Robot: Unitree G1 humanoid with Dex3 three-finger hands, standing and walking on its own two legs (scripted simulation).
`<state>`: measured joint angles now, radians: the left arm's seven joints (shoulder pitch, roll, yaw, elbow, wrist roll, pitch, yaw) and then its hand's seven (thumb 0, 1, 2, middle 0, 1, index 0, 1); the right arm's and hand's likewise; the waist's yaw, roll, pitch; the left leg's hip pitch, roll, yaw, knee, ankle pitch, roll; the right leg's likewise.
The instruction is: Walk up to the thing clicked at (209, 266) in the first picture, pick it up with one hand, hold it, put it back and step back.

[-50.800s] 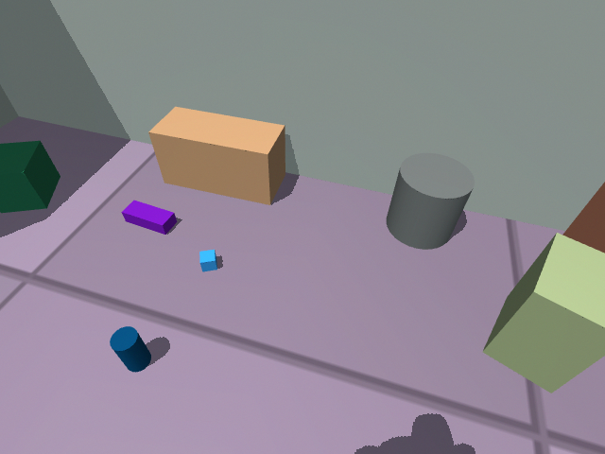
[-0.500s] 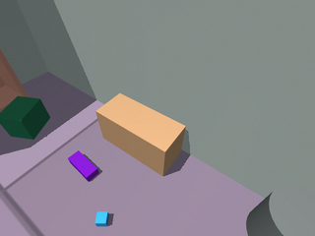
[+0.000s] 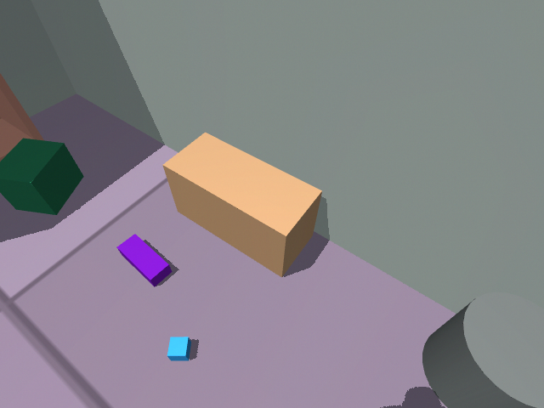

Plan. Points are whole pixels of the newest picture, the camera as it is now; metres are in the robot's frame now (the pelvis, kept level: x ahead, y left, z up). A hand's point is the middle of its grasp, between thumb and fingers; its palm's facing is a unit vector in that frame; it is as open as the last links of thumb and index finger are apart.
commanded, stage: step back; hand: left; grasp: from above
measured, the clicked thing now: (179, 348) +0.43 +0.29 -0.74
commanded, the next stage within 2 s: none
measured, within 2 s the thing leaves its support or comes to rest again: neither
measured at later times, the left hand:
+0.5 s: hand out of the picture +0.04 +0.30 -0.17, palm faces -0.11 -0.92 -0.37, open 7.4 cm
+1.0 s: hand out of the picture -0.08 +0.31 -0.16, palm faces -0.02 -0.93 -0.38, open 7.4 cm
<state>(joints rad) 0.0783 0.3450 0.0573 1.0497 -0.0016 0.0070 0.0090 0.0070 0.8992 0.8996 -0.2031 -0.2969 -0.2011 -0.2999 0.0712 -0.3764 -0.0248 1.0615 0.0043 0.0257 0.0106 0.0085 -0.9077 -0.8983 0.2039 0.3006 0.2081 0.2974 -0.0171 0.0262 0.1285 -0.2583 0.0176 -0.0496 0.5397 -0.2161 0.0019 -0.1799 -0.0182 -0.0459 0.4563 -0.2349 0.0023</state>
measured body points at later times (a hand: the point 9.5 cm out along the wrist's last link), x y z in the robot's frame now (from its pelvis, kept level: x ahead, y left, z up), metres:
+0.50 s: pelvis -0.09 +0.05 -0.01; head -0.01 +0.06 +0.43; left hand +0.04 +0.35 -0.15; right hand -0.01 -0.26 -0.12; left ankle -0.02 +0.14 -0.74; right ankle -0.14 -0.09 -0.69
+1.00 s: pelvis -0.22 +0.05 -0.02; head -0.16 +0.07 +0.43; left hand -0.08 +0.36 -0.14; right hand -0.15 -0.27 -0.13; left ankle -0.20 +0.16 -0.74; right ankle -0.19 -0.09 -0.70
